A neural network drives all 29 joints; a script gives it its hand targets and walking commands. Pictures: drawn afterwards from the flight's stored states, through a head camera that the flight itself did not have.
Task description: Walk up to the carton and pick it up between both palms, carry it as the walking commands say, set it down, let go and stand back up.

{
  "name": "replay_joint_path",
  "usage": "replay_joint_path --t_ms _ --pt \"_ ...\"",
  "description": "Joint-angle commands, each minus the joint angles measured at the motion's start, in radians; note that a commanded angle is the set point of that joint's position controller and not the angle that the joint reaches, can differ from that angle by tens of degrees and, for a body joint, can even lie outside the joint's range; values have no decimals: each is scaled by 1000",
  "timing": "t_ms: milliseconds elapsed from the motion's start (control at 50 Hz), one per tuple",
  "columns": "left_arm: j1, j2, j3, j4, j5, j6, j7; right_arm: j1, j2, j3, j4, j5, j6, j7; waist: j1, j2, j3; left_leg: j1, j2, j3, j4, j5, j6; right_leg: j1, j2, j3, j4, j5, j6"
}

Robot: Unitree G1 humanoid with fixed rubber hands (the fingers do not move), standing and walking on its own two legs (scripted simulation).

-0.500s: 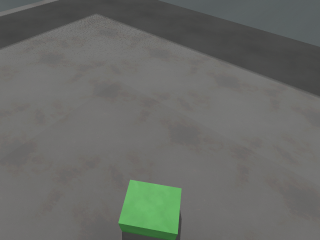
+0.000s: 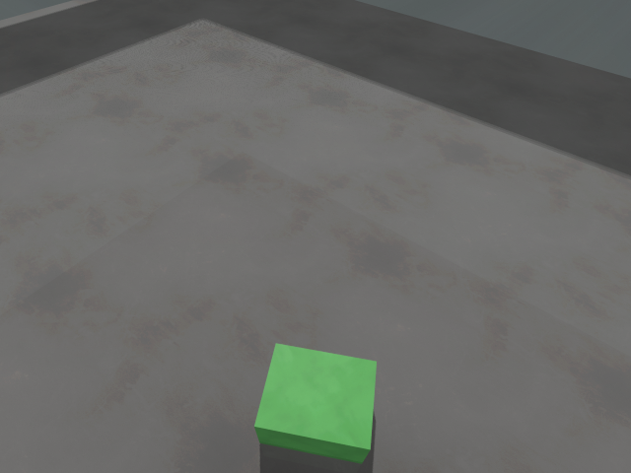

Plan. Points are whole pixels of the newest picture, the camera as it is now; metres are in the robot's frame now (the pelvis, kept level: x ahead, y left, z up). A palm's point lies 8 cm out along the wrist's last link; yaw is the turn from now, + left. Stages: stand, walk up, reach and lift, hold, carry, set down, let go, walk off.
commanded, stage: walk up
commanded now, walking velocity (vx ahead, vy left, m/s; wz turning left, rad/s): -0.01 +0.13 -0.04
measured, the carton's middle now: (317, 402) +0.42 -0.01 -0.68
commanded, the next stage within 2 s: stand in 1.48 s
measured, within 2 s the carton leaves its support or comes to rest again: neither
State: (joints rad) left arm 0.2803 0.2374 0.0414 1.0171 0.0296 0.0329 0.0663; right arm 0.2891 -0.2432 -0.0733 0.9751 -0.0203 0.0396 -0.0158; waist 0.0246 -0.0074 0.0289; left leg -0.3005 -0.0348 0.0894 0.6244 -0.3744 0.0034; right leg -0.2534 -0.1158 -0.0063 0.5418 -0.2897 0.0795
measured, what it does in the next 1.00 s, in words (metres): steps on the spot: right foot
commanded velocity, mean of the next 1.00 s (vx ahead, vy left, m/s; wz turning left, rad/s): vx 0.00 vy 0.01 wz -0.07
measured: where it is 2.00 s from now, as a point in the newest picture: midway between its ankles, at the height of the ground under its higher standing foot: outside the picture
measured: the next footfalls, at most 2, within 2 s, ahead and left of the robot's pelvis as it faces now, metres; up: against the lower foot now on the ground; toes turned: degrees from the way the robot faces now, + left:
right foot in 0.42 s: +0.01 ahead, -0.11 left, +0.00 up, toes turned -3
right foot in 1.36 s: +0.01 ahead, -0.07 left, +0.00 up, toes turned -4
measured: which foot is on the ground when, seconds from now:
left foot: down 0.00-1.00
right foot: down 0.00-0.06, up 0.08-0.40, down 0.42-1.00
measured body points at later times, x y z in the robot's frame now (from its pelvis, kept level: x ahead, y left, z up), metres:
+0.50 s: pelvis +0.00 +0.02 +0.01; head +0.01 +0.02 +0.46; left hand +0.02 +0.24 -0.15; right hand +0.00 -0.20 -0.15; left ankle +0.01 +0.10 -0.73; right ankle -0.03 -0.11 -0.73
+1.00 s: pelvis -0.01 +0.02 +0.01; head +0.01 +0.02 +0.46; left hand -0.01 +0.24 -0.15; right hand -0.04 -0.22 -0.15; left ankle +0.00 +0.11 -0.72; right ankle -0.03 -0.11 -0.73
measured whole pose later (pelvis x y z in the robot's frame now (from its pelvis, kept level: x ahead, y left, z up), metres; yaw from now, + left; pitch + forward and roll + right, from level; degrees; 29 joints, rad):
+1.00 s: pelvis -0.01 +0.02 +0.01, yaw -5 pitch +0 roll +0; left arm 0.31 0.15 0.03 1.07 0.03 0.00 0.04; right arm 0.32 -0.16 -0.04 1.11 -0.02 0.02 -0.05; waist 0.03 -0.01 0.03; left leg -0.29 0.00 0.08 0.60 -0.36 -0.02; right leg -0.20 0.00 0.03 0.46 -0.26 0.00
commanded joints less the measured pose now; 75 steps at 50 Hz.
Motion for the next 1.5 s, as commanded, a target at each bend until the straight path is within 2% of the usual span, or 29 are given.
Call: replay_joint_path --t_ms 0,20,40,60,80,120,160,200,320,360,400,440,560,860,880,920,940,1020,1060,1080,1100,1140,1180,1200,1280,1320,1360,1380,1480 --pt "-38 189 50 -42 3 -2 3 91 -23 5 -48 9 -11 6 -47 -188 18 53 71 -69 -79 -8 -10 -77 -208 182 -191 217 -188" --pt "-35 174 48 -42 0 1 -4 94 -44 -3 -42 3 -20 8 -57 -130 14 125 45 -39 -171 87 -14 -104 -141 117 -122 179 -144" --pt "8 120 40 -44 -2 -3 -15 82 -108 -16 -52 -4 -29 10 -39 26 19 177 123 -158 -306 98 -6 -175 -39 25 -6 65 -79" --pt "33 43 18 -38 -7 5 -26 112 -133 -9 -44 -2 -47 5 -62 156 -27 188 384 -453 -442 118 27 -221 77 -55 157 -209 -22" --pt "27 52 22 -25 -1 23 -25 124 -130 7 -34 6 -53 1 -56 69 4 107 442 -471 -436 161 61 -147 56 72 260 -251 -39" --pt "67 -15 1 14 -17 28 -36 30 -72 37 -32 10 -70 -4 5 77 51 65 351 -339 -441 176 47 -91 49 139 272 -152 -73" --pt "102 14 -1 34 -15 16 -42 -14 -55 52 -31 11 -75 -10 16 181 42 107 259 -220 -453 217 32 -69 73 103 248 -57 -84" --pt "68 44 3 34 -16 9 -43 8 -55 53 -13 9 -73 -21 2 145 16 169 242 -155 -390 409 51 -67 100 54 218 -69 -67" --pt "8 0 -15 38 -24 12 -26 46 -32 61 29 2 -64 -33 -32 167 32 156 269 -180 -357 314 135 -10 103 8 31 -114 -60" --pt "46 -6 -19 58 -28 -2 -23 48 -28 57 49 6 -57 -33 -18 143 26 134 254 -168 -325 396 121 87 90 -1 -169 60 -69" --pt "95 12 -22 84 -14 -23 -21 75 -13 58 63 24 -52 -25 -31 78 10 81 209 -163 -314 311 69 177 21 59 -210 201 -79" --pt "48 9 -25 88 -14 -34 -29 87 33 64 78 28 -50 -20 -54 -83 54 115 148 -112 -326 262 38 90 -9 89 -205 251 -99" --pt "42 -14 -40 100 -24 -49 -29 83 28 50 129 12 -50 -14 -36 -17 35 157 145 -93 -297 266 23 80 4 92 -243 192 -105" --pt "100 -24 -48 121 -21 -50 -29 145 43 53 192 -4 -48 -25 -38 2 58 129 146 -76 -280 209 11 49 13 91 -235 133 -113" --pt "86 61 -16 56 4 -50 -22 83 -81 2 157 -5 -33 -35 21 53 85 2 82 4 -126 145 -19 54 -112 258 -236 152 -160" --pt "56 103 17 22 -6 -40 -25 76 30 27 105 2 -29 -46 6 -188 42 -76 59 -24 13 11 -35 51 -179 343 -245 273 -247" --pt "64 73 21 16 -3 -38 -21 76 46 27 90 1 -26 -45 6 -185 26 -63 61 -46 54 -28 -32 31 -172 336 -243 290 -255" --pt "10 66 51 -20 -4 -27 -12 106 37 21 61 13 -34 -49 -29 -139 3 64 38 -19 -144 112 -38 4 -77 204 -153 416 -189" --pt "41 39 53 -30 -11 -25 -24 114 -31 5 37 0 -45 -54 -27 -77 -24 218 132 -78 -242 234 -32 -119 6 153 -65 192 -108" --pt "37 -14 32 -55 -17 -21 -29 122 -103 -12 37 -2 -42 -50 -37 171 -21 215 281 -255 -318 209 40 -219 111 46 95 -38 -73" --pt "7 -22 34 -75 -13 -7 -25 132 -88 0 35 -2 -40 -46 -56 257 -47 146 399 -366 -378 200 141 -211 124 11 324 -257 -69" --pt "15 -32 34 -58 -3 8 -30 70 -30 19 2 -4 -49 -43 -25 69 31 66 405 -321 -408 214 182 -208 78 66 469 -232 -79" --pt "80 -44 14 -30 6 -3 -43 51 -18 23 18 -9 -45 -45 12 138 35 27 271 -161 -436 71 135 -131 67 27 335 -153 -83" --pt "55 -38 7 -31 1 -8 -45 42 -9 30 16 -12 -40 -47 2 151 61 29 228 -103 -403 168 123 -98 93 -7 252 -152 -71" --pt "-3 -33 -6 -40 -19 -8 -28 82 -24 29 27 -15 -33 -47 -18 131 -19 130 241 -105 -317 342 146 -17 120 -56 29 -123 -65" --pt "39 -30 -10 -23 -20 -23 -22 83 -17 31 41 3 -33 -45 14 90 3 61 227 -104 -295 373 103 127 73 -25 -213 125 -75" --pt "58 39 4 6 -7 -38 -23 139 40 49 53 31 -42 -33 -30 -66 11 38 161 -93 -314 224 31 144 -55 118 -221 241 -120" --pt "38 19 -4 25 -10 -36 -32 133 46 53 58 28 -44 -27 -35 -141 38 102 155 -74 -333 181 21 57 -49 124 -231 182 -136" --pt "18 -8 -23 37 -23 -53 -38 150 32 40 126 20 -60 -18 -23 3 22 160 147 -61 -340 242 22 80 -20 104 -251 166 -120"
